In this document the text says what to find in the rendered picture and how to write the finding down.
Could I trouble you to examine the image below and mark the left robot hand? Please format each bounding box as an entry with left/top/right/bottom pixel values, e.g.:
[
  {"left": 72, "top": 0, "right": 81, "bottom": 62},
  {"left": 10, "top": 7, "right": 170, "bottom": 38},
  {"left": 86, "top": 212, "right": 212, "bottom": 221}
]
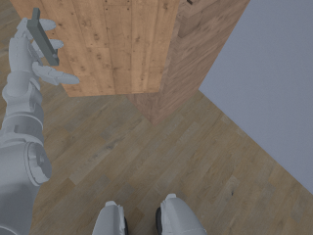
[{"left": 9, "top": 17, "right": 80, "bottom": 86}]

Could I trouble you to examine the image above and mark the handle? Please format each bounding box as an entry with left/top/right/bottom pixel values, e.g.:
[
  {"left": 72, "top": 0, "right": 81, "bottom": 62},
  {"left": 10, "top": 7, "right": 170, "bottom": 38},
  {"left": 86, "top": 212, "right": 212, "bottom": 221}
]
[{"left": 26, "top": 7, "right": 60, "bottom": 67}]

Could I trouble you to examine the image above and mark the right robot shin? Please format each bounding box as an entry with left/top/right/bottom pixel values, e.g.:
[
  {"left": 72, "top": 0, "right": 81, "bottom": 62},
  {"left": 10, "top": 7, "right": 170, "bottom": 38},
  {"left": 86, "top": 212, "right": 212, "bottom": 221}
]
[{"left": 161, "top": 193, "right": 176, "bottom": 235}]

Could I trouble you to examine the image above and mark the robot left forearm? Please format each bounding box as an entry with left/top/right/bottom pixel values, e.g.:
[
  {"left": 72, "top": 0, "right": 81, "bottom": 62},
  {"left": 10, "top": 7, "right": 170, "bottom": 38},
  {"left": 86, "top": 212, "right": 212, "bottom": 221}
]
[{"left": 0, "top": 70, "right": 44, "bottom": 149}]

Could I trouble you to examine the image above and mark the robot left thigh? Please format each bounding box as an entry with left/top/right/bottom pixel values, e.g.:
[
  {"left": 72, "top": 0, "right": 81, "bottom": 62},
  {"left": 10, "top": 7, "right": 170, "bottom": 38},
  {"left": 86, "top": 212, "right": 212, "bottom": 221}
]
[{"left": 92, "top": 205, "right": 125, "bottom": 235}]

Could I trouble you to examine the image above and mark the robot left upper arm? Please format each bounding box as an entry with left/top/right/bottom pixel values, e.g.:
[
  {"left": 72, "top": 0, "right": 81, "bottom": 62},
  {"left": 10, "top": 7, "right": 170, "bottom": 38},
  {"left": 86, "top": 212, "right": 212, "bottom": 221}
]
[{"left": 0, "top": 141, "right": 52, "bottom": 235}]

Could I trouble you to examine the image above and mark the cupboard door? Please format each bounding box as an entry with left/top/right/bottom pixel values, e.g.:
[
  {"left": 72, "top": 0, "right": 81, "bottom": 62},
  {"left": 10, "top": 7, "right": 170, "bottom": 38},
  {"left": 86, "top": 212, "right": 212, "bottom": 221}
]
[{"left": 10, "top": 0, "right": 180, "bottom": 97}]

